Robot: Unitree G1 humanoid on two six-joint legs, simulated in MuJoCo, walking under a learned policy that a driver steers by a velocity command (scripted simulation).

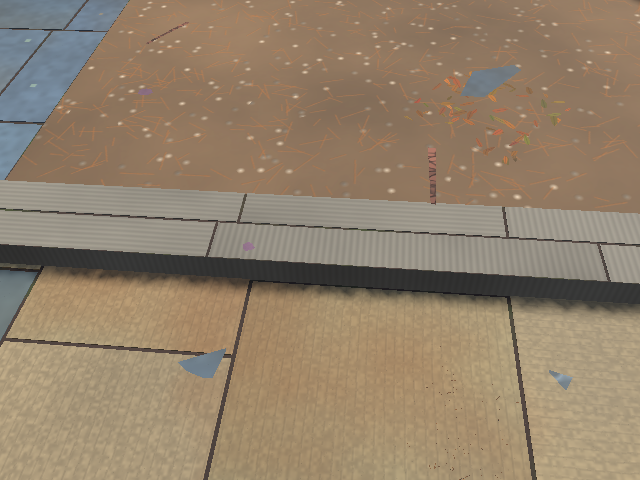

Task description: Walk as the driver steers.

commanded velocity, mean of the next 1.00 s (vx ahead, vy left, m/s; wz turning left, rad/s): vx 0.45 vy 0.00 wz -0.17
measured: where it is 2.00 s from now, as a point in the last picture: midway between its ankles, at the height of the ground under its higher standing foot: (396, 340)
